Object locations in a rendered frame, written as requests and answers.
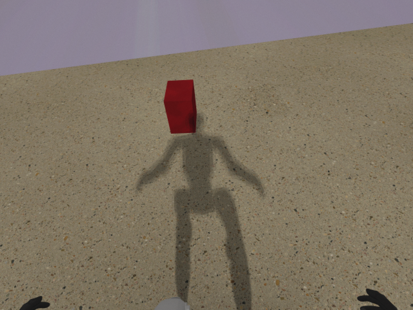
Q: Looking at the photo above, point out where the robot left hand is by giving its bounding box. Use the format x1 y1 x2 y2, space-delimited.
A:
20 296 50 310

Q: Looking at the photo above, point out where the carton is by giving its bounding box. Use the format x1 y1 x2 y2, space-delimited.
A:
164 79 197 134

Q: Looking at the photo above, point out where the robot right hand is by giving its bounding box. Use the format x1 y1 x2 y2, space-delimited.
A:
357 289 398 310

